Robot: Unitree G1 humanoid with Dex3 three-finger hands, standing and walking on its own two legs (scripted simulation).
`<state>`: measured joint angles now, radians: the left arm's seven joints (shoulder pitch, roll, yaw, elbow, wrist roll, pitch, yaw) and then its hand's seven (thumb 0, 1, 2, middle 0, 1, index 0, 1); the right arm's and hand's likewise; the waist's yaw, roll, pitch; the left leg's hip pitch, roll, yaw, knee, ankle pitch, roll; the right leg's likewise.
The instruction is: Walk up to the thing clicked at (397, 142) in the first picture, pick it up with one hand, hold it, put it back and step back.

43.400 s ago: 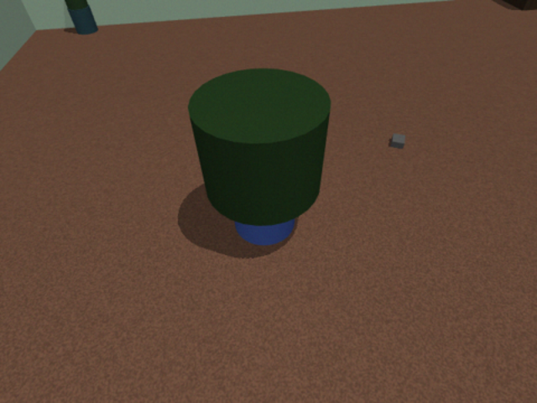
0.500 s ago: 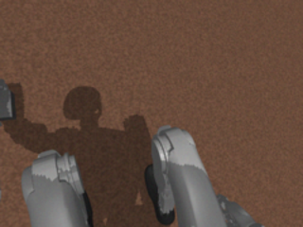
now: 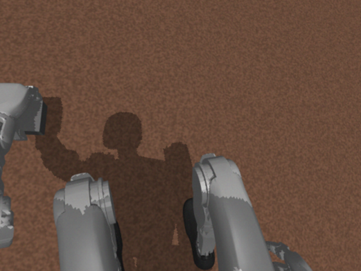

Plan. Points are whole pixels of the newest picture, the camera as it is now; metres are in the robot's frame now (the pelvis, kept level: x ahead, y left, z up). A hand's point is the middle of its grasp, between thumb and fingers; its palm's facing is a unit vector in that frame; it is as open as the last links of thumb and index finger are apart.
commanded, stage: lift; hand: left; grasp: from above
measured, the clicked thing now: (21, 117) +0.46 +0.32 -0.18
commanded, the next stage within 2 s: hold in 1.54 s
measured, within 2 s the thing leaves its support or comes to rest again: neither
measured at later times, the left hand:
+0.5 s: hand out of the picture +0.38 +0.31 +0.01, palm faces -0.43 -0.05 -0.90, open 9.7 cm
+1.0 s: hand out of the picture +0.32 +0.30 +0.22, palm faces -0.46 -0.10 -0.88, open 9.8 cm
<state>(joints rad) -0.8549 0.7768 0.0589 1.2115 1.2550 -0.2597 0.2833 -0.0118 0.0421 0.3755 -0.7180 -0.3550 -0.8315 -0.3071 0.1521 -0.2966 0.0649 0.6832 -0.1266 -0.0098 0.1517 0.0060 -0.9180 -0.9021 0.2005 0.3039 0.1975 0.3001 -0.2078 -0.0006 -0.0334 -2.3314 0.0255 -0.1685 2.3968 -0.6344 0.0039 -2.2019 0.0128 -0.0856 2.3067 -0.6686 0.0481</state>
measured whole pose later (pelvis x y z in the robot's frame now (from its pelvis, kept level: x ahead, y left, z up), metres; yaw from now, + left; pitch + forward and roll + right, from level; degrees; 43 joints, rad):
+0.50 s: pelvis -0.01 +0.00 +0.11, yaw +4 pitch +32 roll -7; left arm -0.56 0.65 0.00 0.79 1.07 -0.21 0.06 -0.03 0.04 0.45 -0.69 -0.39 -0.80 -0.35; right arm 0.16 -0.28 -0.02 0.63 -0.02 0.06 0.06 0.01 -0.91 -0.90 0.20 0.30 0.20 0.30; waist -0.10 0.04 -0.16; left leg -2.00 0.04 -0.09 2.06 -0.62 0.01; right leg -1.91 0.00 -0.04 2.00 -0.64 0.05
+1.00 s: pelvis +0.02 +0.00 +0.29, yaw +7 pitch +19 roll -4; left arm -0.30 0.54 -0.10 0.67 1.01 -0.13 0.02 -0.03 0.03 0.46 -0.69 -0.43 -0.78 -0.40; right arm 0.20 -0.24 -0.01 0.68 0.03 0.02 -0.06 0.01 -0.91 -0.90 0.20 0.30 0.20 0.30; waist -0.07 0.04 -0.16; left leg -1.23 0.06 -0.03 1.41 -0.51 0.01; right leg -1.17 0.00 -0.02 1.36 -0.52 0.04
